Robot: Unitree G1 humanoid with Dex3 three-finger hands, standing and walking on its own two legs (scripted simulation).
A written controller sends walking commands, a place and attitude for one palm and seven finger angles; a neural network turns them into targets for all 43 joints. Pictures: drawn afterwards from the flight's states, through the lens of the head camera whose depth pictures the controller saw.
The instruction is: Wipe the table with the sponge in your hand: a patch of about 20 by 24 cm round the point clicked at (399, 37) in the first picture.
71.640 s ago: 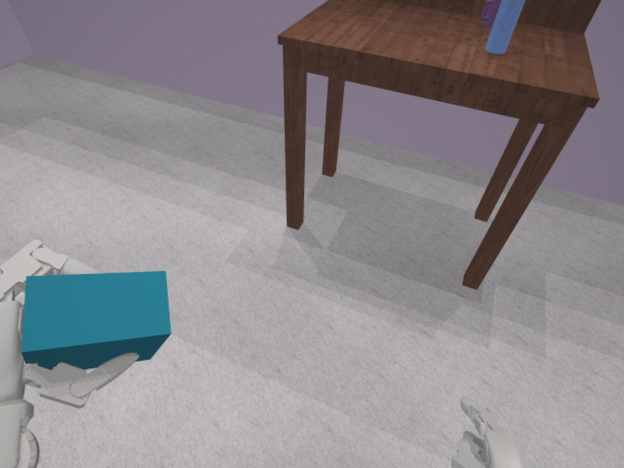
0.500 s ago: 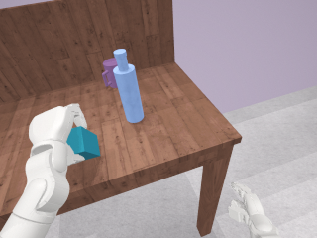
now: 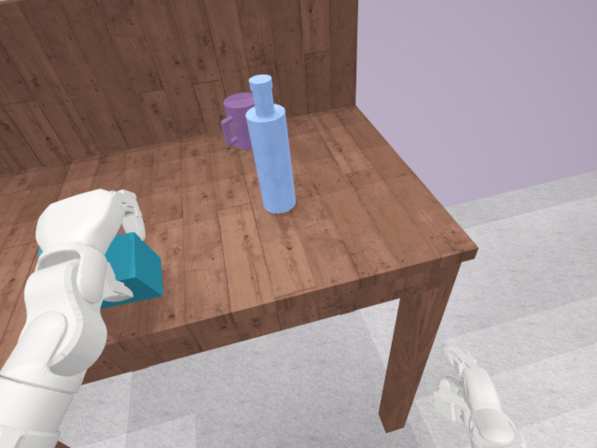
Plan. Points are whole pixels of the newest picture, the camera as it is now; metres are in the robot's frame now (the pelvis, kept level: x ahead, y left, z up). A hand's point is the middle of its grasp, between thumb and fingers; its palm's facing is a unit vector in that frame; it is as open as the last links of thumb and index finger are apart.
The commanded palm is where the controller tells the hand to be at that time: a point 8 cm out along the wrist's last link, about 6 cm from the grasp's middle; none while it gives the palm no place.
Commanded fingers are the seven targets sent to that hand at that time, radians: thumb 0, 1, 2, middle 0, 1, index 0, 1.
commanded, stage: wipe forward along the middle lane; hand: left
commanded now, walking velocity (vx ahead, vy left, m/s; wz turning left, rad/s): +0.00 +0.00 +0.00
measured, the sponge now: (112, 278) +0.27 +0.32 +0.10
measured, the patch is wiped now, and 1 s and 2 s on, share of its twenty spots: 0.95 0.95 0.95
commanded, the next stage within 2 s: slide back across to the first lane in 1.64 s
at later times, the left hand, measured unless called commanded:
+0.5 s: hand (122, 230) +0.32 +0.30 +0.15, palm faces -0.03 -0.02 -1.00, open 9.8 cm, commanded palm +0.30 +0.31 +0.20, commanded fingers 0.00 0.10 1.30 -1.20 -1.60 -1.20 -1.60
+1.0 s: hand (126, 212) +0.35 +0.32 +0.15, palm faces -0.12 +0.01 -0.99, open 9.8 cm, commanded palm +0.35 +0.33 +0.18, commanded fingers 0.00 0.10 1.30 -1.20 -1.60 -1.20 -1.60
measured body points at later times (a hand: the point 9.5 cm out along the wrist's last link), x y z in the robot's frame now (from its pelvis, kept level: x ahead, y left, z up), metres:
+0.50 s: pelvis -0.01 +0.00 +0.00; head -0.02 -0.05 +0.45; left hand +0.31 +0.30 +0.21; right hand +0.20 -0.23 -0.10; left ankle +0.02 +0.13 -0.74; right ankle +0.02 -0.10 -0.74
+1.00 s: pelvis +0.00 -0.02 +0.00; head +0.01 -0.06 +0.45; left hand +0.36 +0.32 +0.21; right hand +0.15 -0.28 -0.13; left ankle +0.02 +0.12 -0.74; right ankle +0.02 -0.10 -0.74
